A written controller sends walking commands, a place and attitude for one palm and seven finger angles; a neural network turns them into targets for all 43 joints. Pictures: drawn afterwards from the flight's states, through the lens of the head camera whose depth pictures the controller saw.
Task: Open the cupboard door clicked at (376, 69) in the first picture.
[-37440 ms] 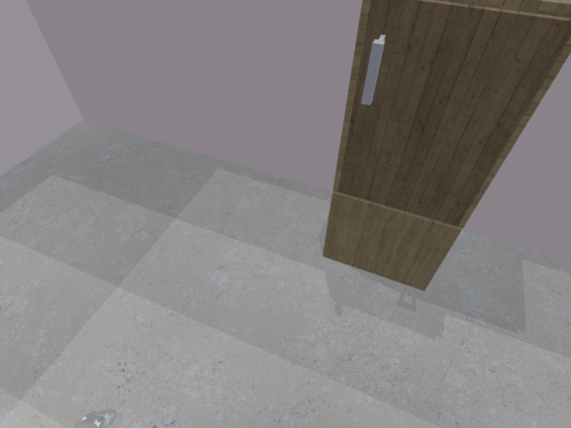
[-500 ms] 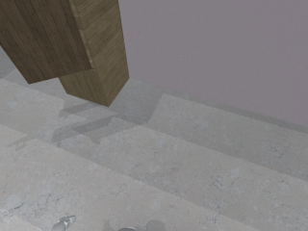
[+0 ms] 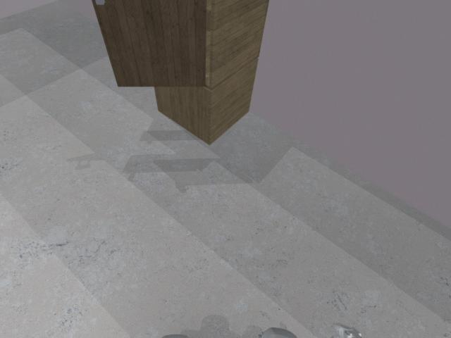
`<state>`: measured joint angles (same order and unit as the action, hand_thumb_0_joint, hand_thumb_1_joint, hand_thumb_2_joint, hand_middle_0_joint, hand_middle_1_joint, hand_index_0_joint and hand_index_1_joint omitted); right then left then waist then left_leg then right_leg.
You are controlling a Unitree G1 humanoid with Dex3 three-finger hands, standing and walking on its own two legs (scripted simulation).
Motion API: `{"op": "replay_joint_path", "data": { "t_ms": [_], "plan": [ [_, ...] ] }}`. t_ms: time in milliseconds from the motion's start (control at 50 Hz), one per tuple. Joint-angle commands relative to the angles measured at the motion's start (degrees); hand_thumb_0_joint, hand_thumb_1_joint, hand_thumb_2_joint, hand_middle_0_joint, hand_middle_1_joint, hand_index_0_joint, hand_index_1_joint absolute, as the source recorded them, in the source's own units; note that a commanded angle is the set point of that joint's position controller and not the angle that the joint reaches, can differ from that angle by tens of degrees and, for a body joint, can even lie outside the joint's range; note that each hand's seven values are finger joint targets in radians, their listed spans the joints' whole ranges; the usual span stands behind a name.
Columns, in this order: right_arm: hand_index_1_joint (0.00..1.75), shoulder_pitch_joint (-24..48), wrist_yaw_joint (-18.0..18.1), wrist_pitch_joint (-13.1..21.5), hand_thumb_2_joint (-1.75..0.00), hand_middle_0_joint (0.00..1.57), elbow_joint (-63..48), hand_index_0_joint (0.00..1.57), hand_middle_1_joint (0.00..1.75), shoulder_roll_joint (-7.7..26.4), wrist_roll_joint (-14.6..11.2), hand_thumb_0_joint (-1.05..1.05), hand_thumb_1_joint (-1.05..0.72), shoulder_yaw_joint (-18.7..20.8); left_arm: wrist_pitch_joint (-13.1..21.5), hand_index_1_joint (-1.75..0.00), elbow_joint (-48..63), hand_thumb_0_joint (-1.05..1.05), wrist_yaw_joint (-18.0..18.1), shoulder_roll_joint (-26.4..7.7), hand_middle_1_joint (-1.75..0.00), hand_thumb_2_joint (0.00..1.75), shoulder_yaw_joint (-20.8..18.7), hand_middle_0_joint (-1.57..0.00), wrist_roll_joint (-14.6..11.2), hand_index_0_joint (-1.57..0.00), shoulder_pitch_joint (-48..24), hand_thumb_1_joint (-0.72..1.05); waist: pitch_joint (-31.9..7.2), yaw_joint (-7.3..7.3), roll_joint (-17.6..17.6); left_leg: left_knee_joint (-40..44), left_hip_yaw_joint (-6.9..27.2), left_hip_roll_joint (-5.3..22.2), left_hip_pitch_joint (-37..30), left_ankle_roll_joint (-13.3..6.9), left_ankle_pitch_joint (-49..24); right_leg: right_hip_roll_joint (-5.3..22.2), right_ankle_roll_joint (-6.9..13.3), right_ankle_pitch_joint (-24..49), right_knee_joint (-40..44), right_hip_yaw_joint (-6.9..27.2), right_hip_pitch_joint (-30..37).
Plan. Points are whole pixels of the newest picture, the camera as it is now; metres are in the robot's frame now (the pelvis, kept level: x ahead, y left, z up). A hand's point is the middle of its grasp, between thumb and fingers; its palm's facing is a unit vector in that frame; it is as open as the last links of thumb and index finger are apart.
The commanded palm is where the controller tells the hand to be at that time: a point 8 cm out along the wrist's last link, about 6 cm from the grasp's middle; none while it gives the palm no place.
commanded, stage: turn to face it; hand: left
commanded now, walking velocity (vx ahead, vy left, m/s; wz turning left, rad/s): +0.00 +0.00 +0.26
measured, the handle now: out of the picture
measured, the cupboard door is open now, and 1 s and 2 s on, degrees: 44 44 44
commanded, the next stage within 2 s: take the last steps up to it in 0.04 s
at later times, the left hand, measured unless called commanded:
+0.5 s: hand out of the picture +0.01 +0.17 -0.16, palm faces +0.22 -0.96 -0.19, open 7.4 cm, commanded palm none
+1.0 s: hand (102, 258) +0.27 +0.28 -0.15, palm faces +0.13 -0.97 -0.21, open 7.4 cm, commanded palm none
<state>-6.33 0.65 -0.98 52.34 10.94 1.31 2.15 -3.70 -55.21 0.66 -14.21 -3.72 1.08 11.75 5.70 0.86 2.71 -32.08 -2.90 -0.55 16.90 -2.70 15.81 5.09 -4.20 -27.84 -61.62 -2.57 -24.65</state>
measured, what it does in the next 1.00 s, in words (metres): walks ahead: right foot, then left foot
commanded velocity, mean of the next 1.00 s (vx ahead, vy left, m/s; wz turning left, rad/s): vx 0.26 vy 0.07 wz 0.08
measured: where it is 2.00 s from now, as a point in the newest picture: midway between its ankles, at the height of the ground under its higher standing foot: (188, 249)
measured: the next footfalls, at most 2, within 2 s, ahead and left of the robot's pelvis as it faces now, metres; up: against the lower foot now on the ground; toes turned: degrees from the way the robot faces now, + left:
right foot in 0.24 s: +0.04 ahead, -0.15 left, +0.00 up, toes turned +1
left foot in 0.62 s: +0.15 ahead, +0.18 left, +0.00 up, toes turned +17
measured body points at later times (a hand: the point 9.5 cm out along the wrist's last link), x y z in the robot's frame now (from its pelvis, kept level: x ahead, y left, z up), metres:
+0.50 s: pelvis +0.04 +0.00 +0.01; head +0.07 +0.00 +0.46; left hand +0.00 +0.22 -0.14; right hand +0.14 -0.25 -0.14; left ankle +0.06 +0.15 -0.68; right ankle +0.00 -0.15 -0.73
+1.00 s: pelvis +0.19 +0.08 +0.01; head +0.21 +0.07 +0.46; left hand +0.26 +0.33 -0.13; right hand +0.18 -0.15 -0.16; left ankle +0.11 +0.17 -0.73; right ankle +0.28 -0.01 -0.71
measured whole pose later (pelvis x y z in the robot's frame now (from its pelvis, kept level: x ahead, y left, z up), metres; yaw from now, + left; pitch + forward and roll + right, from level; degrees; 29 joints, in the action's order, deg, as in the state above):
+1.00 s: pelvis +0.19 +0.08 +0.01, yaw +7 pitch +0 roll +2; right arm -20.6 0.4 2.6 62.8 9.7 2.0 2.1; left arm 0.2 -56.0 -1.6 -10.2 -3.1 1.6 7.5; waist 2.4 -1.2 0.4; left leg -18.5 -9.5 -1.7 2.4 -1.8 16.2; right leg 5.3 -0.6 -13.1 -41.5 -4.8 -27.3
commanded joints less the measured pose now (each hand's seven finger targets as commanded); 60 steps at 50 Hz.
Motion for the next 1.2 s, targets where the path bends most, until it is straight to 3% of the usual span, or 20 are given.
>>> {"op": "replay_joint_path", "data": {
  "t_ms": [0,80,160,180,200,220,240,320,500,540,560,600,640,740,940,1000,1020,1060,1080,1180],
  "plan": [
    [0.3,-4.4,1.2,0.8,-0.9,0.2,-1.1,0.2,0.3,11.2,0.2,0.0,-0.9,2.4,1.7,-0.3,3.9,0.0,-0.2,-2.2,-0.3,0.9,-0.4,-0.2,-0.2,-0.2,0.3,0.9,-9.1,-1.58,-8.8,12.4,13.8,15.1,-9.6,-7.3,-25.7,0.0,0.2,2.5,4.2,1.6,-2.0],
    [0.3,-4.9,0.9,0.3,-0.9,0.2,-0.3,0.2,0.3,11.1,0.3,0.0,-0.9,2.5,1.9,-0.3,4.3,0.0,-0.2,-1.6,-0.3,0.9,-0.1,-0.2,-0.2,-0.2,-0.9,0.9,-8.1,-2.16,-10.4,13.0,14.9,14.4,-7.2,-7.1,-20.3,-1.9,0.7,2.0,14.4,0.1,3.0],
    [0.3,-2.5,0.4,0.1,-0.9,0.2,0.1,0.2,0.3,10.1,-0.2,0.0,-0.9,2.3,3.1,-0.3,2.1,0.0,-0.1,-1.8,-0.3,0.9,-0.3,-0.2,-0.3,-0.2,5.0,0.9,-9.5,1.16,-9.6,9.2,13.6,10.4,-0.2,-4.0,-7.0,-3.2,1.2,11.3,32.9,-1.5,17.0],
    [0.3,-2.3,0.1,0.0,-0.9,0.2,-0.1,0.2,0.3,8.4,-0.6,0.0,-0.9,2.2,3.8,-0.3,1.5,0.0,0.0,-4.0,-0.3,0.9,-0.9,-0.2,0.1,-0.2,6.9,0.9,-8.6,2.11,-4.6,4.5,10.3,6.0,5.6,-1.2,3.3,0.0,2.0,9.6,40.4,1.9,22.9],
    [0.3,-2.4,-0.4,0.0,-0.9,0.2,-1.2,0.2,0.3,4.8,-0.9,0.0,-0.9,1.7,4.3,-0.3,1.2,0.0,0.3,-9.1,-0.3,0.9,-2.1,-0.2,0.9,-0.2,8.8,0.9,-6.6,3.22,10.3,-7.9,4.0,-1.3,18.3,2.4,15.0,13.0,7.0,-3.6,48.6,19.2,27.9],
    [0.3,0.9,-1.0,-0.3,-0.9,0.2,-3.2,0.2,0.3,6.9,-0.3,0.0,-0.9,2.1,4.3,-0.3,2.1,0.0,0.4,-12.4,-0.3,0.9,-2.8,-0.2,0.7,-0.2,10.0,0.9,-2.9,5.37,15.0,-22.6,3.8,-1.5,22.0,3.3,18.9,23.2,12.8,-10.0,54.8,30.5,21.4],
    [0.3,2.3,-1.6,-0.7,-0.9,0.2,-3.8,0.2,0.3,8.1,0.1,0.0,-0.9,2.7,4.2,-0.3,2.8,0.0,0.6,-11.3,-0.3,0.9,-2.5,-0.2,0.3,-0.2,7.7,0.9,0.4,3.82,7.6,-29.6,6.4,1.3,23.1,3.1,14.7,24.1,14.2,-13.8,56.4,27.9,16.2],
    [0.3,-0.7,-2.6,-0.5,-0.9,0.2,-0.6,0.2,0.3,6.4,0.1,0.0,-0.9,2.5,6.8,-0.3,1.8,0.0,0.3,-4.9,-0.3,0.9,-1.2,-0.2,0.0,-0.2,5.0,0.9,-1.3,0.57,9.1,-32.6,5.0,3.9,21.7,4.9,1.7,14.7,9.6,12.8,51.3,9.9,19.7],
    [0.3,2.8,-3.8,1.2,-0.9,0.2,-1.3,0.2,0.3,2.4,-0.4,0.0,-0.9,1.0,7.2,-0.3,-3.6,0.0,-0.1,-7.3,-0.3,0.9,-1.9,-0.2,0.9,-0.2,10.7,0.9,-2.2,2.52,8.5,-4.8,-3.1,2.3,8.4,4.4,2.4,15.6,8.7,23.5,46.2,1.5,20.2],
    [0.3,-4.3,-3.4,2.0,-0.9,0.2,1.0,0.2,0.3,3.5,-0.2,0.0,-0.9,1.4,6.8,-0.3,-3.8,0.0,-0.4,-7.4,-0.3,0.9,-1.9,-0.2,0.7,-0.2,8.6,0.9,-3.4,-1.14,7.0,2.9,-6.0,0.0,-5.1,3.6,-1.5,12.9,6.7,19.3,41.1,-1.4,12.7],
    [0.3,-11.4,-2.7,2.4,-0.9,0.2,3.1,0.2,0.3,6.6,0.0,0.0,-0.9,2.0,6.6,-0.3,-3.4,0.0,-0.7,-6.0,-0.3,0.9,-1.6,-0.2,0.5,-0.2,8.2,0.9,-6.2,-4.22,0.4,5.8,-5.1,0.4,-15.2,3.0,-0.2,10.2,5.5,19.4,31.6,-4.4,8.4],
    [0.3,-25.8,-0.6,2.8,-0.9,0.2,6.3,0.2,0.3,16.3,0.7,0.0,-0.9,4.6,6.1,-0.3,0.2,0.0,-1.0,0.0,-0.3,0.9,-0.1,-0.2,0.0,-0.2,6.2,0.9,-13.6,-9.32,-23.2,17.0,26.1,21.7,-27.8,-6.4,6.4,-1.7,2.1,-8.6,0.4,-7.0,-11.1],
    [0.3,-21.2,0.1,2.8,-0.9,0.2,5.6,0.2,0.3,13.8,0.6,0.0,-0.9,3.7,6.2,-0.3,1.3,0.0,-0.9,0.0,-0.3,0.9,0.1,-0.2,0.1,-0.2,0.4,0.9,-7.4,-7.39,-11.3,18.7,24.6,22.8,-18.6,-8.9,7.7,2.4,4.7,-2.6,-11.0,-0.2,-15.4],
    [0.3,-12.3,0.6,4.8,-0.9,0.2,4.5,0.2,0.3,7.0,0.2,0.0,-0.9,1.4,4.8,-0.3,-2.3,0.0,-1.9,1.4,-0.3,0.9,0.2,-0.2,0.4,-0.2,5.0,0.9,-3.4,-0.98,-8.9,22.6,10.0,16.8,-7.6,-6.5,-2.0,3.6,3.9,10.4,-4.0,0.7,-9.1],
    [0.3,-16.0,0.1,4.8,-0.9,0.2,8.1,0.2,0.3,6.7,0.7,0.0,-0.9,1.4,4.9,-0.3,2.3,0.0,-2.2,1.2,-0.3,0.9,0.2,-0.2,0.3,-0.2,-5.1,0.9,0.0,-1.66,-5.1,22.2,4.8,17.3,-9.3,-7.9,-6.9,0.7,3.9,14.6,21.9,-1.9,-1.5],
    [0.3,-15.9,0.2,4.3,-0.9,0.2,8.9,0.2,0.3,6.4,0.6,0.0,-0.9,0.9,5.5,-0.3,0.7,0.0,-2.1,0.1,-0.3,0.9,-0.5,-0.2,0.5,-0.2,-0.2,0.9,-2.6,0.86,-3.7,12.2,1.0,13.7,-7.4,-4.7,-10.5,-2.1,5.0,17.2,30.8,-4.0,11.1],
    [0.3,-15.4,0.0,4.4,-0.9,0.2,9.0,0.2,0.3,5.7,0.2,0.0,-0.9,0.7,6.1,-0.3,-1.2,0.0,-1.8,-2.2,-0.3,0.9,-1.1,-0.2,0.6,-0.2,6.1,0.9,-5.2,3.73,-0.6,2.4,-2.1,9.8,-3.1,-2.5,-11.4,-1.0,6.3,17.3,33.7,-0.9,21.4],
    [0.3,-14.6,-0.7,4.3,-0.9,0.2,6.3,0.2,0.3,3.6,-0.6,0.0,-0.9,0.5,6.9,-0.3,-4.5,0.0,-0.8,-10.7,-0.3,0.9,-2.9,-0.2,0.0,-0.2,17.5,0.9,-10.1,6.26,15.8,-28.8,-4.9,0.2,17.7,1.9,19.2,21.0,17.2,15.7,47.1,30.2,36.4],
    [0.3,-11.1,-0.6,4.2,-0.9,0.2,6.1,0.2,0.3,5.0,-0.3,0.0,-0.9,1.0,6.9,-0.3,-3.8,0.0,-0.2,-8.3,-0.3,0.9,-2.6,-0.2,-0.4,-0.2,15.1,0.9,-6.1,5.94,6.3,-34.6,1.5,3.3,21.2,1.8,14.6,20.2,17.6,16.5,48.1,28.0,32.9],
    [0.3,-12.0,-1.1,2.6,-0.9,0.2,8.1,0.2,0.3,0.3,0.0,0.0,-0.9,0.5,8.6,-0.3,-2.6,0.0,0.0,-0.7,-0.3,0.9,-0.1,-0.2,-0.5,-0.2,7.0,0.9,-6.4,-0.63,2.8,-27.8,1.3,7.1,13.6,4.7,1.1,11.7,12.2,36.4,48.6,6.3,20.2]
  ]
}}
